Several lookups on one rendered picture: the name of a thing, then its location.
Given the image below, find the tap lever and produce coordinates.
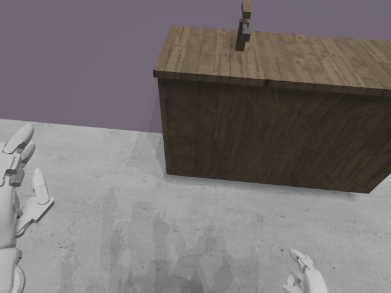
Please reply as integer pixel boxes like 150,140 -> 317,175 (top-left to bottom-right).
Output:
241,20 -> 250,42

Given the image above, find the robot right hand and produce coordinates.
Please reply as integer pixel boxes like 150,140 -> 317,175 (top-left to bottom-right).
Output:
283,248 -> 329,293

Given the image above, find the counter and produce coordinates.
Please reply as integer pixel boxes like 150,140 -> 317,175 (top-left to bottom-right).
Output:
153,0 -> 391,194

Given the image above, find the left robot forearm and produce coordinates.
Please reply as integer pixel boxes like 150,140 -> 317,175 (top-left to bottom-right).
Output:
0,248 -> 26,293

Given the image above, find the robot left hand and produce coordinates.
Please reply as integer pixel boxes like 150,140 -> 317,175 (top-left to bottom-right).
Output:
0,123 -> 54,249

